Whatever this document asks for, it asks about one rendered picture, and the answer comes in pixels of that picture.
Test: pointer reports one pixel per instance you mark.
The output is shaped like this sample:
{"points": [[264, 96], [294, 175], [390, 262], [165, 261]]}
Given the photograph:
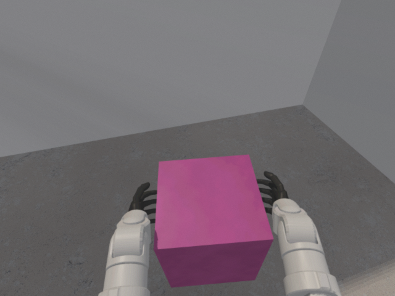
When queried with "right robot forearm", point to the right robot forearm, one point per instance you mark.
{"points": [[306, 269]]}

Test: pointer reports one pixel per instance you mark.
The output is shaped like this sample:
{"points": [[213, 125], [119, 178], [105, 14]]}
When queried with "robot left hand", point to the robot left hand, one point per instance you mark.
{"points": [[140, 195]]}

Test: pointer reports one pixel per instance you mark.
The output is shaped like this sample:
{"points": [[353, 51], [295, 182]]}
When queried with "carton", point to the carton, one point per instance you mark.
{"points": [[211, 225]]}

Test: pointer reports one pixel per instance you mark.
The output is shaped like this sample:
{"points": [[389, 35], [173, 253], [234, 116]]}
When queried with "left robot forearm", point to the left robot forearm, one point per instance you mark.
{"points": [[128, 257]]}

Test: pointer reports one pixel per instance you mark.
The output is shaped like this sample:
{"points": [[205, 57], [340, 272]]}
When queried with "robot right hand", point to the robot right hand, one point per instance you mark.
{"points": [[276, 192]]}

